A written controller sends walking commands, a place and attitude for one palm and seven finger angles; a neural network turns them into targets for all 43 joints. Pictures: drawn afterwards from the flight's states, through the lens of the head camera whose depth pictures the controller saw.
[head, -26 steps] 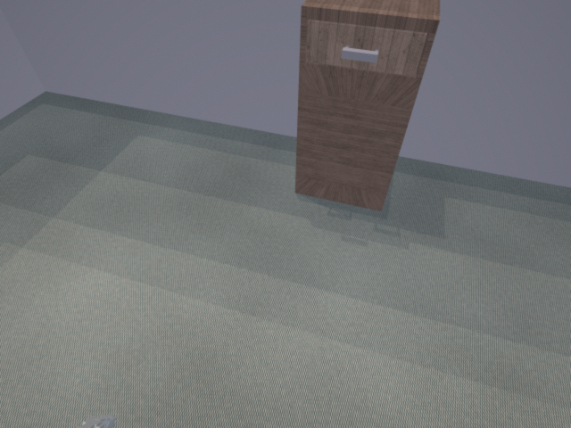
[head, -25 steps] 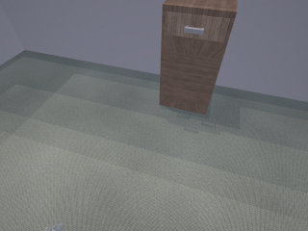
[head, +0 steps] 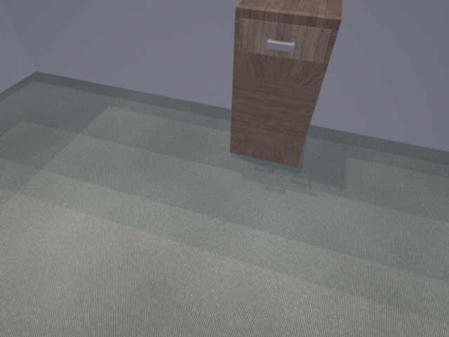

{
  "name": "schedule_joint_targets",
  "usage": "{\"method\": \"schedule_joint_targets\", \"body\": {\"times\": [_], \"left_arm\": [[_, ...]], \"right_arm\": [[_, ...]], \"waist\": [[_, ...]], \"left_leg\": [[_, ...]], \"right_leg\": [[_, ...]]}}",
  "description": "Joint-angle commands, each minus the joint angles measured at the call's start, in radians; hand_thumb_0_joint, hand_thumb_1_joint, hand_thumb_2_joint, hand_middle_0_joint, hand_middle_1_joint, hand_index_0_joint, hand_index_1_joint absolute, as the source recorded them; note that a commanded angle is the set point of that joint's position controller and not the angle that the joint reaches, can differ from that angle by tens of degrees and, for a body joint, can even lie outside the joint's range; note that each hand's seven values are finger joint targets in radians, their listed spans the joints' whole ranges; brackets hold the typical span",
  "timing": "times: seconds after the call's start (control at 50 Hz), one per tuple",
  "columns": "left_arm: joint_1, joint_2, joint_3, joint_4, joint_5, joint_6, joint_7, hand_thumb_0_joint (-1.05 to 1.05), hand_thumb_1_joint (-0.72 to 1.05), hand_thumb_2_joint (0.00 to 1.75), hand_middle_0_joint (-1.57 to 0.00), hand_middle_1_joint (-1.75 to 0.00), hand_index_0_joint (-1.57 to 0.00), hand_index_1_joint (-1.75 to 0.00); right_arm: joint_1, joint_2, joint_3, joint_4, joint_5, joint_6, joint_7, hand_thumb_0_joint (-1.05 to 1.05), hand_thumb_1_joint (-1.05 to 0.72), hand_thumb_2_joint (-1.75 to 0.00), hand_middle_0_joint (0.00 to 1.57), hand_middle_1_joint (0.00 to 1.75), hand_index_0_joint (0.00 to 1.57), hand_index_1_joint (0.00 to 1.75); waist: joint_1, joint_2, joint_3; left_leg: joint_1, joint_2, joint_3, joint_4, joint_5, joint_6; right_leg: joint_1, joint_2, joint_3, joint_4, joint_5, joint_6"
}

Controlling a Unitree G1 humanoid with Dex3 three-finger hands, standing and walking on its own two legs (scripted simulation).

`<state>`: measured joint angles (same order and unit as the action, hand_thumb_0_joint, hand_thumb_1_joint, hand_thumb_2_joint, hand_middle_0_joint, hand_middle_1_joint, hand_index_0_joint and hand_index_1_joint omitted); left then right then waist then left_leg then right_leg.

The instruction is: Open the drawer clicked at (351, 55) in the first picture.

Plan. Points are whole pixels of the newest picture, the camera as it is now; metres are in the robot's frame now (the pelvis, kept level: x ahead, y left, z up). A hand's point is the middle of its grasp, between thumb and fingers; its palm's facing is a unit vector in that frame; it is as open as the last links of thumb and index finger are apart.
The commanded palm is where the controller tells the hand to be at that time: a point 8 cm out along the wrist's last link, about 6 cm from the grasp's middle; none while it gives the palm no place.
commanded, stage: stand and wait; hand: left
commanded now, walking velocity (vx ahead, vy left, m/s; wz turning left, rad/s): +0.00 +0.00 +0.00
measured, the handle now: (280, 43) +1.28 -0.18 -0.02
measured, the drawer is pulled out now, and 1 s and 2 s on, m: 0.00 0.00 0.00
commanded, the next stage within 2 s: look at it before walking up in 0.32 s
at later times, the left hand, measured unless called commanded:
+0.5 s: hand out of the picture +0.07 +0.24 -0.15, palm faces -0.04 -0.94 -0.33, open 7.4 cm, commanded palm none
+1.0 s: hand out of the picture +0.08 +0.25 -0.15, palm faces -0.04 -0.94 -0.34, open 7.4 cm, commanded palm none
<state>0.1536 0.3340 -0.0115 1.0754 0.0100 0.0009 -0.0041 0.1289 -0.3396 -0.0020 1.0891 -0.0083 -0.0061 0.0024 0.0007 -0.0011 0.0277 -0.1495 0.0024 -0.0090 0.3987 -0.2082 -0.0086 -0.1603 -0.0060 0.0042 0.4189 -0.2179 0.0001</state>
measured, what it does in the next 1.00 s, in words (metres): stands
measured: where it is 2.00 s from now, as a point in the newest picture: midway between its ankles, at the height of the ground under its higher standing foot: (232, 334)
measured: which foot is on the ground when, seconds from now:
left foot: down 0.00-1.00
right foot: down 0.00-1.00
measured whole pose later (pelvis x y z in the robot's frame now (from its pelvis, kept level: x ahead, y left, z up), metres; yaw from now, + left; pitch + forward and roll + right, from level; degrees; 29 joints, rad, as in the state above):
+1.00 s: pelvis +0.01 +0.00 +0.00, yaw +0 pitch -2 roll +0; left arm 0.14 0.34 -0.01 1.09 0.01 -0.01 0.00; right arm 0.11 -0.34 0.00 1.11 0.00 -0.01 0.00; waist 0.00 0.00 0.03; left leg -0.13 0.01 0.00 0.35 -0.19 -0.01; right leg -0.14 0.00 0.01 0.37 -0.20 0.00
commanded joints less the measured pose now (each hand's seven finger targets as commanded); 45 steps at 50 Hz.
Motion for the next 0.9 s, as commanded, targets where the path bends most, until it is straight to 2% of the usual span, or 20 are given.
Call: {"method": "schedule_joint_targets", "body": {"times": [0.0,0.22,0.28,0.38,0.52,0.84,0.88], "left_arm": [[-0.052,0.214,0.045,-0.067,0.0,-0.027,0.016,0.0,0.9,0.9,-0.2,-0.3,-0.2,-0.3],[-0.044,0.217,0.043,-0.053,0.001,-0.027,0.014,0.0,0.9,0.9,-0.2,-0.3,-0.2,-0.3],[-0.043,0.216,0.042,-0.053,0.001,-0.027,0.014,0.0,0.9,0.9,-0.2,-0.3,-0.2,-0.3],[-0.043,0.212,0.042,-0.052,0.001,-0.029,0.016,0.0,0.9,0.9,-0.2,-0.3,-0.2,-0.3],[-0.047,0.211,0.042,-0.053,0.002,-0.026,0.015,0.0,0.9,0.9,-0.2,-0.3,-0.2,-0.3],[-0.048,0.214,0.043,-0.051,0.002,-0.03,0.016,0.0,0.9,0.9,-0.2,-0.3,-0.2,-0.3],[-0.049,0.215,0.042,-0.05,0.002,-0.03,0.016,0.0,0.9,0.9,-0.2,-0.3,-0.2,-0.3]], "right_arm": [[-0.06,-0.201,-0.037,-0.059,-0.002,-0.027,-0.014,0.0,-0.9,-0.9,0.2,0.3,0.2,0.3],[-0.041,-0.205,-0.036,-0.037,-0.001,-0.025,-0.011,0.0,-0.9,-0.9,0.2,0.3,0.2,0.3],[-0.038,-0.204,-0.036,-0.035,-0.001,-0.027,-0.011,0.0,-0.9,-0.9,0.2,0.3,0.2,0.3],[-0.041,-0.203,-0.035,-0.033,0.0,-0.029,-0.012,0.0,-0.9,-0.9,0.2,0.3,0.2,0.3],[-0.051,-0.206,-0.035,-0.036,-0.001,-0.03,-0.012,0.0,-0.9,-0.9,0.2,0.3,0.2,0.3],[-0.063,-0.208,-0.034,-0.038,0.002,-0.032,-0.014,0.0,-0.9,-0.9,0.2,0.3,0.2,0.3],[-0.065,-0.206,-0.033,-0.037,0.002,-0.03,-0.014,0.0,-0.9,-0.9,0.2,0.3,0.2,0.3]], "waist": [[0.0,-0.011,-0.047],[-0.001,-0.017,-0.033],[0.0,-0.002,-0.049],[0.001,-0.011,-0.052],[0.001,0.006,-0.043],[0.0,-0.003,-0.078],[0.001,-0.009,-0.065]], "left_leg": [[-0.005,0.103,-0.089,-0.071,0.066,0.038],[-0.013,0.104,-0.092,-0.079,0.034,0.035],[-0.009,0.107,-0.095,-0.078,0.049,0.036],[0.0,0.111,-0.094,-0.078,0.085,0.036],[-0.001,0.112,-0.098,-0.091,0.074,0.036],[0.045,0.119,-0.084,-0.082,0.165,0.035],[0.04,0.119,-0.083,-0.086,0.154,0.034]], "right_leg": [[-0.013,-0.112,0.114,-0.1,0.031,-0.034],[-0.032,-0.112,0.126,-0.12,-0.024,-0.035],[-0.022,-0.111,0.122,-0.112,-0.004,-0.034],[-0.013,-0.111,0.117,-0.104,0.051,-0.033],[-0.016,-0.106,0.114,-0.103,0.047,-0.03],[0.017,-0.113,0.105,-0.097,0.162,-0.03],[0.013,-0.113,0.106,-0.1,0.157,-0.03]]}}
